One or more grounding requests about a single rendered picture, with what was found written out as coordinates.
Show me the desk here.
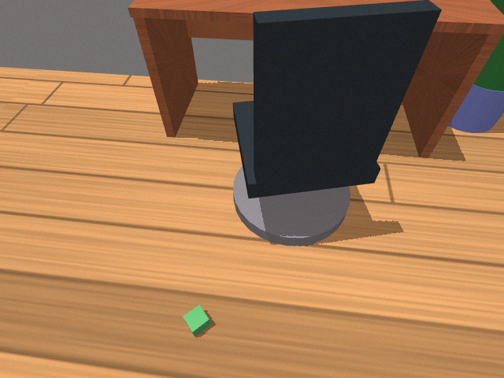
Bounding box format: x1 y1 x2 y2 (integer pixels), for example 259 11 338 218
128 0 504 158

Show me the potted plant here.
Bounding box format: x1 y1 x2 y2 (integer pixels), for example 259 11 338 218
448 0 504 133

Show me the small box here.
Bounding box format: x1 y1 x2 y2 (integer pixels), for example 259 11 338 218
183 305 211 337

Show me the office chair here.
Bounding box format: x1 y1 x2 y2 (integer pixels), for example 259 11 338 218
233 0 442 246

